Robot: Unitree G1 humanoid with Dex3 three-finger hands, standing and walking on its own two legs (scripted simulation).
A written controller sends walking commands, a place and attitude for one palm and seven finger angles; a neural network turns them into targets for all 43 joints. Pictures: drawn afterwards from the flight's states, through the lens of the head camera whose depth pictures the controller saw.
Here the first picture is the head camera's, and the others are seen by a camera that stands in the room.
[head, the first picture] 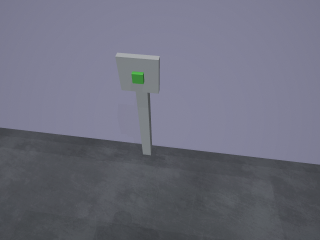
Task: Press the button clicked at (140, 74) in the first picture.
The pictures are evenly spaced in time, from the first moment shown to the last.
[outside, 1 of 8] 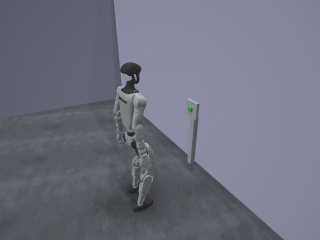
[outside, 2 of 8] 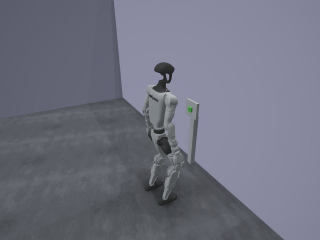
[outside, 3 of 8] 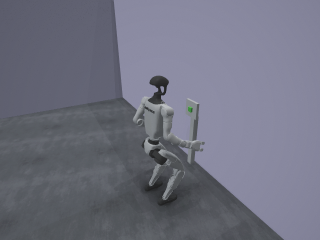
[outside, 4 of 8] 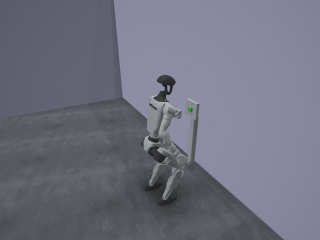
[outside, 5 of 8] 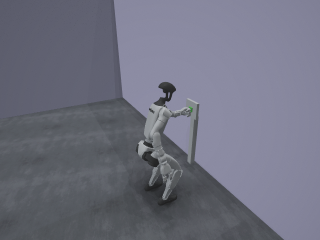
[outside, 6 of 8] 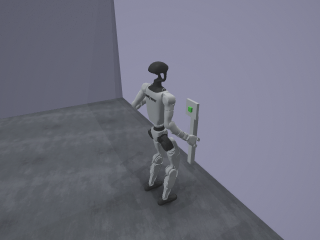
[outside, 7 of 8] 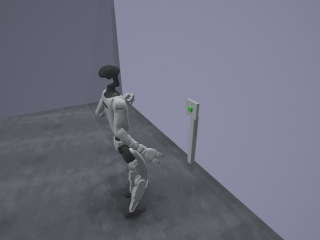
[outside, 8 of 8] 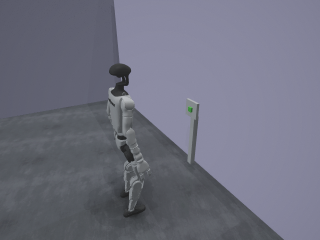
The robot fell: no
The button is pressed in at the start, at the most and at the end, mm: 0 8 0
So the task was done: yes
